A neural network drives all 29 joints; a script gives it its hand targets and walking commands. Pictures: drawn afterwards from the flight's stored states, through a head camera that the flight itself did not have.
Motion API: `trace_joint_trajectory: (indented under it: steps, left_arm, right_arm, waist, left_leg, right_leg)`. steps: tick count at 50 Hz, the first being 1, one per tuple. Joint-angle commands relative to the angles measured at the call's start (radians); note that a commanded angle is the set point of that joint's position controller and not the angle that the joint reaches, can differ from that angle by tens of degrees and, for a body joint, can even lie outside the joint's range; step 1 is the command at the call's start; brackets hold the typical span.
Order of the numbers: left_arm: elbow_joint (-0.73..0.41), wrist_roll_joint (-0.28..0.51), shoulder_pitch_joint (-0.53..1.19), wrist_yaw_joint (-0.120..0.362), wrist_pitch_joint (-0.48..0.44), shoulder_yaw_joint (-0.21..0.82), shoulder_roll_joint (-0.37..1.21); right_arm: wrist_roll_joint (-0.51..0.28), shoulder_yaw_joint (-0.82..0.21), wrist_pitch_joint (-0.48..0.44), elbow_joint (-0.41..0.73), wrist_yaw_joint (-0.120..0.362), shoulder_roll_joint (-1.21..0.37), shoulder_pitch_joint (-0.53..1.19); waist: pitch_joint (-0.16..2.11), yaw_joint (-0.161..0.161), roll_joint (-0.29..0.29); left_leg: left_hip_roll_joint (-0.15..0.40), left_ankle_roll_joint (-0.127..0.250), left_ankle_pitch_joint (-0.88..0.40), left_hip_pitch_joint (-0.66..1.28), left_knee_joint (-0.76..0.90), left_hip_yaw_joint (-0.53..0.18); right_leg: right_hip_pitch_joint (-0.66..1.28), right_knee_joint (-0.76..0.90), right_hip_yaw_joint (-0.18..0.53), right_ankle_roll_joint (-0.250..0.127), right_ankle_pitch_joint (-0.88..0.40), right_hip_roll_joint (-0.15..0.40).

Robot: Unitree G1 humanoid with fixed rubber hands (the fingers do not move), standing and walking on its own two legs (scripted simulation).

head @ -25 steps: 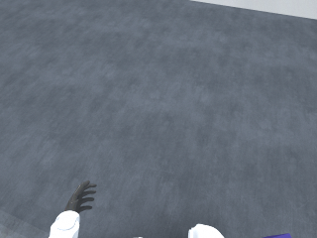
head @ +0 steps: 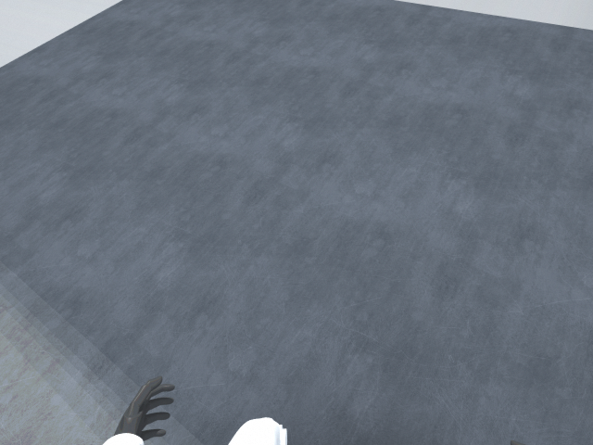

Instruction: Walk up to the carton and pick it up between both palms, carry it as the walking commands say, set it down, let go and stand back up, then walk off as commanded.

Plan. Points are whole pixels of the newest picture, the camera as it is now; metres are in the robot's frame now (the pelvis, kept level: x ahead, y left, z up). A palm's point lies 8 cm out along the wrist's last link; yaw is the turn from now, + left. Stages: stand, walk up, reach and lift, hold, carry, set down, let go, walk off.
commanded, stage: stand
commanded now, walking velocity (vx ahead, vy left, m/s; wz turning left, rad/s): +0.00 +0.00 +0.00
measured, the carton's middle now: out of the picture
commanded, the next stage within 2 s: none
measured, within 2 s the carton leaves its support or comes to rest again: neither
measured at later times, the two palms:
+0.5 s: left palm out of the picture +0.15 +0.30 -0.10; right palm out of the picture +0.12 -0.24 -0.13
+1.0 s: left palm out of the picture +0.10 +0.31 -0.12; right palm out of the picture +0.14 -0.20 -0.12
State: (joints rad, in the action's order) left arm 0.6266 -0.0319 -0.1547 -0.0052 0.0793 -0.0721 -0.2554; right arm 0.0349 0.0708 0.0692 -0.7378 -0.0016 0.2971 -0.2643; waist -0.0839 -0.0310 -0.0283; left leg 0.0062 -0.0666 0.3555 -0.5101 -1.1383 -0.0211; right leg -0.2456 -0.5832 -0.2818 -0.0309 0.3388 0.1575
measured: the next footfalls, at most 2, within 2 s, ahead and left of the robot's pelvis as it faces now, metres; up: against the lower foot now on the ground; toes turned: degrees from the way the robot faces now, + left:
left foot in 0.14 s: +0.04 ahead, +0.16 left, +0.00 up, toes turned +5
right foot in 0.50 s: +0.06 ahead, -0.06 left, +0.00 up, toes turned -5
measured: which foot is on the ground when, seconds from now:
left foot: up 0.00-0.12, down 0.14-0.50, up 0.52-0.92, down 0.94-1.00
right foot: down 0.00-0.14, up 0.16-0.48, down 0.50-0.96, up 0.98-1.00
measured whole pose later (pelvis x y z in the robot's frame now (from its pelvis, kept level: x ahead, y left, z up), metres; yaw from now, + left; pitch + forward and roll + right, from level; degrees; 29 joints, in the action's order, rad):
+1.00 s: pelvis +0.01 +0.04 -0.01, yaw +8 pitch -1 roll +0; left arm 0.77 -0.02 -0.16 0.01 0.08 -0.07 -0.23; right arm 0.03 0.06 0.02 -0.74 0.00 0.24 -0.27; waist -0.06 -0.01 0.00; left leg -0.01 0.00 0.37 -0.25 -0.63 -0.04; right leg -0.28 -0.68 -0.21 -0.04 0.44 0.07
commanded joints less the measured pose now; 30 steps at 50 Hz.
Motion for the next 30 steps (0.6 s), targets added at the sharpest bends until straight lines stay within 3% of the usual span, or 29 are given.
trace_joint_trajectory:
  steps: [1,2,4,5,6,7,8,9,10,12,13,17,20,22,23,24,25,26,27,28,30]
  left_arm:
    - [-0.057,0.006,0.005,0.008,-0.021,-0.025,-0.148]
    - [-0.052,0.005,0.012,0.009,-0.021,-0.028,-0.154]
    - [-0.041,0.010,0.027,0.016,-0.017,-0.034,-0.169]
    - [-0.040,0.009,0.043,0.021,-0.011,-0.036,-0.171]
    - [-0.039,0.012,0.064,0.027,-0.003,-0.035,-0.158]
    - [-0.054,0.012,0.065,0.032,0.001,-0.027,-0.110]
    - [-0.056,0.026,0.043,0.033,0.020,-0.006,-0.057]
    - [-0.072,0.032,0.024,0.036,0.023,0.000,-0.063]
    - [-0.077,0.038,0.033,0.032,0.010,0.007,-0.056]
    - [-0.045,0.038,0.097,0.018,-0.004,-0.001,-0.090]
    - [-0.036,0.042,0.108,0.016,-0.007,0.000,-0.079]
    - [-0.046,0.052,0.149,0.020,0.000,0.009,-0.051]
    - [-0.033,0.058,0.109,0.016,-0.011,0.013,-0.045]
    - [-0.005,0.056,0.041,0.012,-0.020,0.015,-0.032]
    - [0.023,0.048,-0.024,0.009,-0.026,0.018,-0.011]
    - [0.050,0.026,-0.093,0.000,-0.038,0.006,-0.052]
    - [0.061,0.014,-0.161,-0.002,-0.051,-0.005,-0.123]
    - [0.075,0.015,-0.134,-0.001,-0.052,-0.008,-0.170]
    - [0.073,0.011,-0.089,0.001,-0.055,-0.005,-0.135]
    - [0.074,0.014,-0.064,0.003,-0.059,0.005,-0.096]
    - [0.077,0.015,-0.041,-0.003,-0.063,0.012,-0.075]
  right_arm:
    - [-0.034,0.006,-0.024,0.089,0.018,0.027,0.030]
    - [-0.033,0.002,-0.029,0.080,0.018,0.019,0.006]
    - [-0.034,0.001,-0.036,0.063,0.012,0.023,-0.046]
    - [-0.034,0.005,-0.040,0.043,0.006,0.034,-0.096]
    - [-0.034,0.009,-0.053,0.015,0.003,0.059,-0.165]
    - [-0.023,0.029,-0.067,-0.001,-0.006,0.161,-0.189]
    - [-0.022,0.009,-0.084,0.022,-0.004,0.164,-0.134]
    - [-0.035,0.022,-0.094,0.041,-0.004,0.196,-0.136]
    - [-0.029,0.034,-0.100,0.051,-0.011,0.223,-0.079]
    - [-0.018,0.019,-0.095,0.053,-0.021,0.138,-0.044]
    - [-0.018,0.009,-0.093,0.043,-0.026,0.109,-0.068]
    - [-0.019,0.007,-0.086,0.020,-0.026,0.102,-0.118]
    - [-0.011,0.014,-0.075,0.014,-0.019,0.109,-0.110]
    - [-0.013,0.016,-0.069,0.011,-0.014,0.104,-0.080]
    - [-0.027,0.015,-0.065,0.024,-0.009,0.097,-0.029]
    - [-0.040,0.007,-0.066,0.030,-0.005,0.052,-0.025]
    - [-0.044,-0.018,-0.065,0.050,0.000,-0.038,-0.034]
    - [-0.027,-0.009,-0.053,0.053,-0.012,-0.009,0.002]
    - [-0.025,0.001,-0.045,0.049,-0.010,0.023,0.022]
    - [-0.027,0.009,-0.040,0.043,-0.005,0.031,0.019]
    - [-0.022,0.020,-0.030,0.009,0.002,0.027,-0.035]
  waist:
    - [0.138,0.027,0.245]
    - [0.164,0.021,0.241]
    - [0.196,-0.003,0.238]
    - [0.215,-0.032,0.191]
    - [0.182,-0.082,0.028]
    - [0.098,-0.089,-0.266]
    - [0.066,-0.014,-0.312]
    - [0.155,-0.009,-0.244]
    - [0.178,0.015,-0.289]
    - [0.169,-0.002,-0.200]
    - [0.159,-0.014,-0.206]
    - [0.169,-0.036,-0.154]
    - [0.188,-0.031,-0.184]
    - [0.204,0.003,-0.173]
    - [0.207,0.042,-0.144]
    - [0.220,0.066,-0.051]
    - [0.262,0.085,0.235]
    - [0.209,0.084,0.210]
    - [0.163,0.068,0.184]
    - [0.130,0.052,0.165]
    - [0.128,0.022,0.174]
  left_leg:
    - [0.080,-0.026,0.030,-0.051,0.239,0.123]
    - [0.071,-0.017,0.054,-0.005,0.285,0.143]
    - [0.057,0.004,0.062,0.073,0.374,0.176]
    - [0.043,0.019,0.004,0.158,0.466,0.185]
    - [0.044,0.036,-0.175,0.257,0.646,0.119]
    - [0.193,0.107,-0.603,0.324,0.694,-0.229]
    - [0.285,0.174,-0.932,0.249,0.683,-0.465]
    - [0.312,0.258,-1.008,0.290,0.710,-0.534]
    - [0.306,0.282,-0.969,0.371,0.739,-0.555]
    - [0.234,0.237,-0.913,0.419,0.686,-0.385]
    - [0.224,0.234,-0.989,0.417,0.680,-0.352]
    - [0.201,0.253,-0.957,0.425,0.695,-0.327]
    - [0.182,0.250,-0.906,0.420,0.693,-0.324]
    - [0.156,0.216,-0.829,0.350,0.678,-0.298]
    - [0.138,0.188,-0.688,0.254,0.653,-0.268]
    - [0.096,0.138,-0.453,0.113,0.609,-0.223]
    - [-0.007,0.082,0.076,-0.057,0.436,-0.119]
    - [-0.027,0.073,0.255,0.008,0.318,-0.091]
    - [-0.025,0.080,0.230,0.014,0.248,-0.097]
    - [-0.026,0.080,0.175,0.004,0.210,-0.091]
    - [-0.038,0.068,0.078,-0.020,0.143,-0.067]
  right_leg:
    - [0.251,0.142,0.039,-0.059,-0.225,0.272]
    - [0.261,0.094,0.023,-0.058,-0.329,0.265]
    - [0.260,0.026,0.009,-0.046,-0.396,0.264]
    - [0.221,-0.046,-0.012,-0.024,-0.341,0.234]
    - [0.112,-0.221,-0.042,0.008,-0.249,0.164]
    - [-0.172,-0.466,0.012,0.052,0.209,0.060]
    - [-0.277,-0.580,0.150,0.079,0.456,-0.062]
    - [-0.235,-0.626,0.247,0.078,0.402,-0.092]
    - [-0.279,-0.607,0.255,0.090,0.349,-0.085]
    - [-0.302,-0.568,0.263,0.087,0.235,-0.064]
    - [-0.282,-0.524,0.253,0.082,0.212,-0.074]
    - [-0.207,-0.341,0.232,0.071,0.230,-0.111]
    - [-0.110,-0.156,0.206,0.058,0.189,-0.155]
    - [0.043,0.048,0.193,0.039,0.047,-0.166]
    - [0.196,0.210,0.173,0.029,-0.132,-0.155]
    - [0.389,0.264,0.218,0.015,-0.258,-0.065]
    - [0.525,0.298,0.472,-0.036,-0.525,0.225]
    - [0.299,0.244,0.395,-0.097,-0.613,0.320]
    - [0.234,0.256,0.351,-0.116,-0.530,0.268]
    - [0.214,0.268,0.317,-0.101,-0.465,0.212]
    - [0.220,0.259,0.250,-0.062,-0.538,0.151]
